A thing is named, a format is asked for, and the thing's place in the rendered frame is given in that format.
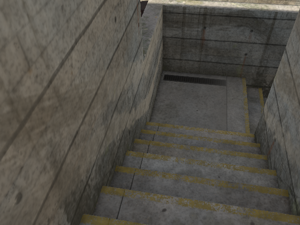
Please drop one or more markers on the stairs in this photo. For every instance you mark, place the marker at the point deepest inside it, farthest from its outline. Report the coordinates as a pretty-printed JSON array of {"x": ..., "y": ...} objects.
[
  {"x": 179, "y": 175},
  {"x": 255, "y": 105}
]

